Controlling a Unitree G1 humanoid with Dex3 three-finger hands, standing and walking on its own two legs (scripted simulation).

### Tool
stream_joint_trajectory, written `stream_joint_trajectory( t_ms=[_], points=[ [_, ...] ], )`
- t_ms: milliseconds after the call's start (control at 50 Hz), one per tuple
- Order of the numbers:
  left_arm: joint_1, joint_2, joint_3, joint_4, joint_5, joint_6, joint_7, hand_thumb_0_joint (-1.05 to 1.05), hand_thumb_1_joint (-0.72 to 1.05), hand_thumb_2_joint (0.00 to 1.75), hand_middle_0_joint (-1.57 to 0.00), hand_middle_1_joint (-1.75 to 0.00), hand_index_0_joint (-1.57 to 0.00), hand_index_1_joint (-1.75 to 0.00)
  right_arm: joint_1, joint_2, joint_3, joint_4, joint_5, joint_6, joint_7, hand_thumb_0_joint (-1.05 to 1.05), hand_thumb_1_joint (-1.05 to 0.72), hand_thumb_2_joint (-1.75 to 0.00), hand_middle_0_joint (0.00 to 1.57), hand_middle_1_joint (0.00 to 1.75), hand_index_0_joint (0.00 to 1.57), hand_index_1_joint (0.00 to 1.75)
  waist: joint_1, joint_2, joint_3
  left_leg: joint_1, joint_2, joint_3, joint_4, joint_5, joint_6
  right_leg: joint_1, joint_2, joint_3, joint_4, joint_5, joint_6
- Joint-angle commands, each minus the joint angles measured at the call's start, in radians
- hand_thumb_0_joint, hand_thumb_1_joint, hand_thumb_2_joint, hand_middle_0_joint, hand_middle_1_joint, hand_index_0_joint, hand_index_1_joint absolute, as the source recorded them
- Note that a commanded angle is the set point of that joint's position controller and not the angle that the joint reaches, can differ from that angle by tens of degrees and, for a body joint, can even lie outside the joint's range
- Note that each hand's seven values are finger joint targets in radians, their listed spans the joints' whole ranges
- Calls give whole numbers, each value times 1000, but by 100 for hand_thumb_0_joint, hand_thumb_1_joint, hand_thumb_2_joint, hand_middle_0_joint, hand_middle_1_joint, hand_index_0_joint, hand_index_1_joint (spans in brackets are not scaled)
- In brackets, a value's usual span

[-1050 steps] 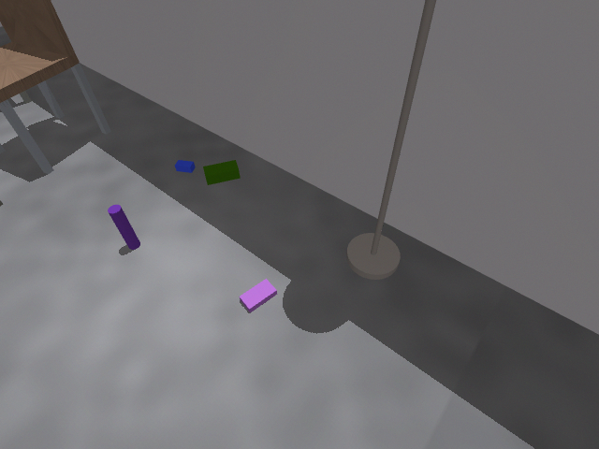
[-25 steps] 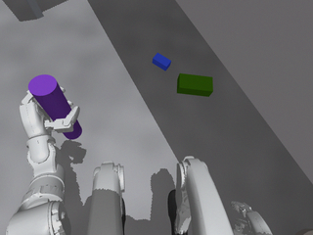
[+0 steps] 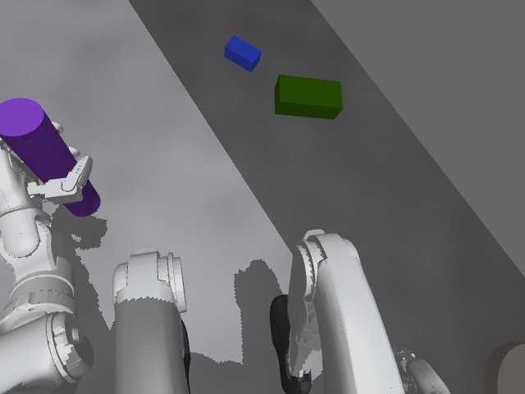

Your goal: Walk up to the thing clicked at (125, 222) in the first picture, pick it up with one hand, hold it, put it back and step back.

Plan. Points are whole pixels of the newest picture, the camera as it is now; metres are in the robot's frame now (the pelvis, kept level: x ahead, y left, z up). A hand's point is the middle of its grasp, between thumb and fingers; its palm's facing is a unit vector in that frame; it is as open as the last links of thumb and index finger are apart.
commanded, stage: crouch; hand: left
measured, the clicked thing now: (58, 169) +0.45 +0.27 -0.06
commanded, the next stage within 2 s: lower in 0.40 s
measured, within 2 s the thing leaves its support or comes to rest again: neither
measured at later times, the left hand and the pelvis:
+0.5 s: hand (64, 174) +0.45 +0.28 -0.10, palm faces +0.33 -0.94 -0.01, open 8.2 cm; pelvis +0.00 +0.01 -0.03, yaw -3 degrees
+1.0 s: hand (79, 185) +0.46 +0.28 -0.17, palm faces +0.36 -0.93 -0.01, open 8.1 cm; pelvis +0.00 +0.01 -0.05, yaw -6 degrees
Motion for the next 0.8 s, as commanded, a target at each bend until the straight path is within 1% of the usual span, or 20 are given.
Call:
stream_joint_trajectory(
  t_ms=[0, 40, 80, 140, 180, 220, 260, 360, 380, 440, 500, 520, 560, 580, 620, 660, 680, 720, 760, 780],
  points=[
    [-285, 222, 7, -199, -17, -88, -1, 0, 29, 127, -126, -140, -128, -139, 107, -242, -60, -49, -11, -4, -9, 0, -89, -90, 20, 30, 20, 30, 12, 243, -639, 415, -18, 62, -266, 99, 22, 343, 41, -37, -194, 123, -24],
    [-299, 266, 33, -231, -15, -90, 5, 0, 29, 130, -129, -141, -130, -142, 110, -251, -59, -48, -15, 0, -9, 0, -90, -91, 20, 30, 20, 30, 16, 244, -639, 403, -16, 61, -250, 95, 23, 345, 46, -38, -194, 121, -23],
    [-299, 273, 30, -246, -10, -92, 6, 0, 31, 131, -129, -142, -131, -142, 100, -257, -54, -63, -22, 2, -9, 0, -89, -90, 20, 30, 20, 30, 7, 241, -635, 387, -15, 60, -233, 92, 26, 354, 47, -43, -188, 125, -21],
    [-289, 250, 11, -254, -15, -93, -5, 0, 30, 130, -130, -143, -132, -143, 100, -259, -48, -59, -27, 6, -5, 0, -90, -91, 20, 30, 20, 30, 1, 258, -656, 413, -12, 52, -218, 125, 20, 348, 50, -50, -167, 153, -22],
    [-269, 279, 35, -249, -22, -92, -5, 0, 31, 131, -131, -144, -132, -144, 89, -268, -42, -69, -29, 7, -4, 0, -90, -91, 20, 30, 20, 30, 4, 266, -644, 395, -12, 50, -204, 129, 21, 349, 51, -52, -157, 158, -21],
    [-271, 241, 4, -238, -20, -90, -8, 0, 29, 133, -130, -144, -131, -144, 93, -266, -39, -54, -35, 9, -3, 0, -90, -91, 20, 30, 20, 30, -10, 252, -611, 388, -11, 47, -195, 114, 22, 328, 52, -58, -160, 149, -19],
    [-280, 289, 28, -277, -22, -97, -6, 0, 32, 131, -128, -143, -130, -143, 86, -276, -33, -68, -39, 10, -2, 0, -90, -91, 20, 30, 20, 30, -5, 280, -633, 396, -11, 44, -187, 124, 21, 346, 52, -57, -152, 163, -19],
    [-283, 265, 6, -266, -21, -99, 0, 0, 31, 132, -129, -145, -132, -144, 73, -285, -17, -73, -48, 16, 5, 0, -90, -90, 20, 30, 20, 30, -25, 299, -586, 400, -8, 22, -182, 131, 14, 305, 50, -78, -125, 166, -21],
    [-279, 281, 19, -261, -21, -100, 3, 0, 32, 133, -129, -145, -131, -145, 61, -292, -20, -77, -47, 16, 4, 0, -90, -90, 20, 30, 20, 30, -15, 300, -572, 398, -8, 20, -184, 104, 15, 278, 50, -77, -123, 142, -23],
    [-263, 298, 29, -266, -16, -106, 10, 0, 32, 135, -131, -147, -133, -146, 59, -296, -12, -85, -57, 20, 7, 0, -90, -90, 20, 30, 20, 30, -22, 286, -585, 389, -9, 20, -164, 113, 17, 308, 52, -81, -124, 156, -18],
    [-258, 294, 12, -263, -11, -105, 10, 0, 30, 131, -132, -145, -133, -146, 52, -301, -6, -83, -59, 24, 11, 0, -90, -91, 20, 30, 20, 30, -20, 318, -567, 402, -6, 16, -167, 125, 12, 282, 53, -87, -106, 159, -23],
    [-242, 306, 33, -233, -10, -103, 17, 0, 30, 132, -135, -147, -136, -147, 52, -307, -3, -91, -61, 23, 12, 0, -91, -91, 20, 30, 20, 30, -24, 302, -556, 390, -7, 11, -163, 115, 12, 279, 54, -92, -106, 152, -22],
    [-235, 251, 3, -172, -18, -109, 29, 0, 29, 133, -134, -147, -135, -148, 45, -308, 14, -93, -67, 22, 18, 0, -91, -91, 20, 30, 20, 30, -61, 260, -496, 345, -7, 5, -144, 96, 17, 282, 55, -99, -108, 147, -17],
    [-211, 277, 32, -154, -19, -113, 38, 0, 29, 133, -135, -147, -136, -148, 42, -310, 21, -89, -69, 22, 19, 0, -91, -91, 20, 30, 20, 30, -46, 237, -489, 329, -6, 5, -132, 90, 20, 286, 58, -98, -112, 142, -14],
    [-254, 305, 30, -163, -19, -134, 45, 0, 29, 133, -135, -148, -137, -148, 29, -315, 35, -94, -74, 21, 21, 0, -90, -90, 20, 30, 20, 30, -61, 248, -470, 318, -4, -2, -123, 69, 22, 283, 59, -101, -106, 129, -13],
    [-261, 349, 41, -165, -12, -153, 44, 0, 32, 132, -136, -148, -138, -148, 12, -319, 44, -101, -81, 23, 23, 0, -90, -90, 20, 30, 20, 30, -59, 247, -488, 305, -2, -1, -106, 62, 25, 304, 62, -101, -102, 122, -9],
    [-251, 338, 35, -147, -11, -161, 40, 0, 32, 134, -137, -150, -139, -150, 21, -322, 51, -95, -86, 23, 25, 0, -90, -90, 20, 30, 20, 30, -68, 253, -486, 322, -1, -7, -111, 65, 21, 307, 62, -107, -97, 125, -10],
    [-250, 407, 83, -158, -12, -179, 47, 0, 34, 133, -136, -148, -138, -148, 9, -334, 60, -106, -93, 22, 25, 0, -90, -90, 20, 30, 20, 30, -50, 277, -517, 338, 1, -8, -102, 85, 18, 331, 65, -109, -86, 142, -10],
    [-241, 383, 65, -149, -14, -191, 48, 0, 35, 134, -134, -147, -135, -147, -2, -341, 71, -110, -102, 22, 27, 0, -90, -91, 20, 30, 20, 30, -67, 295, -503, 342, 3, -14, -93, 110, 14, 335, 66, -113, -74, 167, -10],
    [-233, 392, 75, -146, -15, -195, 52, 0, 35, 133, -134, -147, -136, -147, 2, -343, 80, -111, -107, 22, 27, 0, -91, -91, 20, 30, 20, 30, -72, 293, -510, 346, 5, -17, -85, 133, 14, 359, 68, -113, -73, 189, -8]
  ],
)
